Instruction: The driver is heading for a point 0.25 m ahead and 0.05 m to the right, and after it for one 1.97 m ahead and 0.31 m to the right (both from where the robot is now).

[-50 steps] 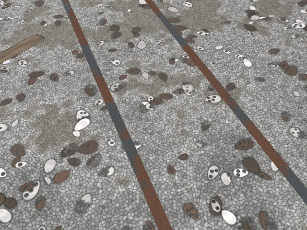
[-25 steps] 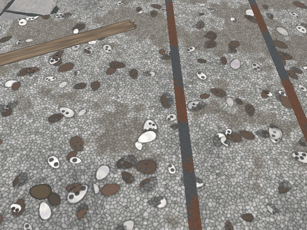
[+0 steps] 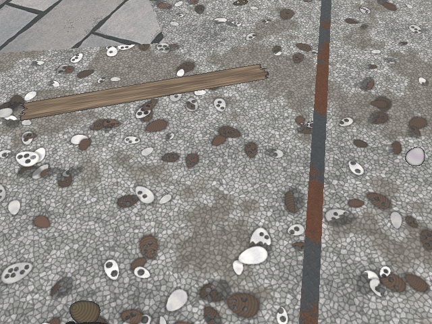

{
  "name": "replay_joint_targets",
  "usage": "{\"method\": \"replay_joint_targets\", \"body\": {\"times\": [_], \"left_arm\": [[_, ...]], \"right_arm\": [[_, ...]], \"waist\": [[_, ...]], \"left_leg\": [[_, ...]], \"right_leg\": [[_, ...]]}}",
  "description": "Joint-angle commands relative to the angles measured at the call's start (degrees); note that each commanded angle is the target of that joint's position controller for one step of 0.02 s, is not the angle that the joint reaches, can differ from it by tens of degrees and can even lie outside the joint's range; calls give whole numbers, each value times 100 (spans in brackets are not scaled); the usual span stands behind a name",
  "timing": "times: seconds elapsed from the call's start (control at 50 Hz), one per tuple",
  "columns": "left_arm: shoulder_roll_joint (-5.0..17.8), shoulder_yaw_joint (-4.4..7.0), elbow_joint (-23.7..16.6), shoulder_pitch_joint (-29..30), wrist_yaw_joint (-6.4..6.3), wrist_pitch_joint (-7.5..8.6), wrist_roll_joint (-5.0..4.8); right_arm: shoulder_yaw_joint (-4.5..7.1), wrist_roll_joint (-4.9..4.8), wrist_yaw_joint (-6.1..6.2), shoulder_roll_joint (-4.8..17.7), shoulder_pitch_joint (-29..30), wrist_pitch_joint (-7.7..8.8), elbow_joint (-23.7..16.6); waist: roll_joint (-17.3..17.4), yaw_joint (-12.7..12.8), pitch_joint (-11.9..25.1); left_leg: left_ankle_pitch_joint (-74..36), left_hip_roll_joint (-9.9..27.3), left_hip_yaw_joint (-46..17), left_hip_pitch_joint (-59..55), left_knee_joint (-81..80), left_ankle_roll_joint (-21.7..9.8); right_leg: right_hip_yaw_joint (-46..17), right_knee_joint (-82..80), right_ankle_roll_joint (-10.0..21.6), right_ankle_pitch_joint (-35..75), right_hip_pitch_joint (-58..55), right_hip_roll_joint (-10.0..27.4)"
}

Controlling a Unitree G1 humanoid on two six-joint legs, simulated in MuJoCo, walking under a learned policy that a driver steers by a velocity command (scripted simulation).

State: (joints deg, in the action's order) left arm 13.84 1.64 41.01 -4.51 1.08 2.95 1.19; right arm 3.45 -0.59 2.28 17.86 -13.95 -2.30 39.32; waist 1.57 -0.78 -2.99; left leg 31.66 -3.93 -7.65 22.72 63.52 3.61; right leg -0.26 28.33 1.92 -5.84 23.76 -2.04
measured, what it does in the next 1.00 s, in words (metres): steps on the spot: left foot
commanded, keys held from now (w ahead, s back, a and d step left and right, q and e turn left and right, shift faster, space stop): no key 1.00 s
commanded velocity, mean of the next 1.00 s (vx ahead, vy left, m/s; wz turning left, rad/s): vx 0.02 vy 0.00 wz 0.05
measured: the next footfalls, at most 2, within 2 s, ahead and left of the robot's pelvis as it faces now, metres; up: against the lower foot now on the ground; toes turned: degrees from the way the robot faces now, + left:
left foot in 0.18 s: +0.07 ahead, +0.15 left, +0.00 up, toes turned -2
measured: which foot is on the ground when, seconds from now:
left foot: up 0.00-0.16, down 0.18-1.00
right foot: down 0.00-1.00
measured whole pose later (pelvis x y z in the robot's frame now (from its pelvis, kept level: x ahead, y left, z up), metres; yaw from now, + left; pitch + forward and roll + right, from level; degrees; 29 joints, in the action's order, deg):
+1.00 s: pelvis +0.06 +0.03 +0.01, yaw +0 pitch -2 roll +0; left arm 13.2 2.1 60.9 -7.5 -2.0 -1.1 0.0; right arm 1.3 0.5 1.9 12.2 -16.0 0.8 53.5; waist -0.2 0.8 -2.3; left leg 19.1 -1.1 -2.1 7.8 28.7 -0.4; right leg -1.7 29.0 -1.2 -12.7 14.6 0.6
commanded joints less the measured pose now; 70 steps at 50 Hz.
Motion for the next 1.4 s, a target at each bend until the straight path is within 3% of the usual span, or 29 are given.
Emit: {"method": "replay_joint_targets", "body": {"times": [0.02,0.06,0.1,0.14,0.16,0.18,0.2,0.24,0.28,0.34,0.46,0.62,1.0,1.4], "left_arm": [[667,136,-282,273,-16,-71,34],[761,173,-191,134,-45,-96,8],[840,188,-123,25,-66,-124,-51],[808,152,-98,110,-80,-167,-108],[708,107,-35,-12,-76,-165,-117],[603,60,25,-130,-55,-136,-74],[618,76,14,-287,-30,-113,-14],[554,59,38,-35,-37,-106,9],[539,62,160,-174,-74,-129,-20],[541,68,291,-271,-90,-127,-30],[550,81,562,-273,-122,-165,-76],[592,112,983,-243,-220,-263,-106],[542,146,1858,-262,-334,-365,-122],[389,93,2190,-636,-382,-372,-127]], "right_arm": [[94,27,25,291,-501,-78,-199],[25,74,12,140,-416,-15,-150],[42,62,-11,225,-378,7,-83],[43,86,-51,204,-448,10,28],[38,142,-64,231,-338,13,-3],[48,223,-57,391,-208,23,-106],[126,209,-47,730,-46,15,-99],[11,235,-90,252,32,112,-29],[-10,228,-99,210,124,224,-14],[-16,162,-87,224,-51,318,59],[-35,137,-67,176,-180,324,155],[-46,121,-66,90,-239,340,402],[-103,104,-18,8,-429,366,1311],[-210,83,-12,-173,-734,369,1996]], "waist": [[-983,-150,697],[-1080,-32,862],[-1033,15,1015],[-942,-113,929],[-853,-104,826],[-588,-51,750],[70,235,486],[325,140,268],[405,194,181],[187,166,265],[-68,123,369],[-131,142,395],[-119,162,157],[-135,141,3]], "left_leg": [[-261,404,285,-97,-938,140],[-420,435,427,-501,-1774,97],[-1036,454,453,-818,-2461,11],[-1885,400,587,-1362,-3408,-164],[-2105,442,512,-1604,-3735,-291],[-2344,812,103,-1797,-3823,-470],[-1650,986,-135,-1267,-3790,-719],[-460,839,-84,-367,-4126,-711],[-866,787,-31,-265,-4133,-544],[-1575,747,28,-481,-3916,-489],[-2204,662,120,-670,-3769,-499],[-2588,581,230,-788,-3800,-484],[-2263,495,388,-815,-4133,-461],[-2003,447,486,-745,-4281,-469]], "right_leg": [[-1310,-1184,865,360,-750,1149],[-1176,-1113,970,647,-888,1161],[-1274,-1046,1045,361,-1034,1288],[-1211,-1010,885,-495,-731,1217],[-1166,-1040,649,-1071,-479,1102],[-1049,-934,330,-1619,-188,970],[-567,-801,43,-1940,-159,529],[-263,-407,-177,-1297,-863,330],[-253,-246,-96,-882,-1015,352],[-265,-178,-31,-436,-1049,375],[-278,-66,-66,187,-1228,408],[-306,-26,-87,461,-1421,437],[-267,-254,-128,184,-1495,384],[-228,-357,-140,11,-1418,334]]}}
